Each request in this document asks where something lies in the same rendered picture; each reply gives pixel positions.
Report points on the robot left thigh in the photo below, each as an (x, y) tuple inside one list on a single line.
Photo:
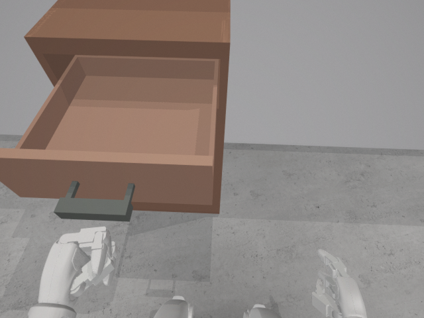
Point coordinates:
[(175, 308)]

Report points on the handle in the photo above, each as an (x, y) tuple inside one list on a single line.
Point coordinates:
[(95, 209)]

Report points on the cabinet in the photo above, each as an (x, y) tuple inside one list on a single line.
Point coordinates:
[(141, 28)]

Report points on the robot left forearm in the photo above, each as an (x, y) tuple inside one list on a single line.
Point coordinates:
[(51, 310)]

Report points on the robot left hand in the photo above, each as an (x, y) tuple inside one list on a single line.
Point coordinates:
[(90, 251)]

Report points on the robot right hand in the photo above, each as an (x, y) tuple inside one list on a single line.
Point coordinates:
[(343, 298)]

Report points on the drawer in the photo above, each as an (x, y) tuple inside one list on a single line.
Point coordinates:
[(111, 121)]

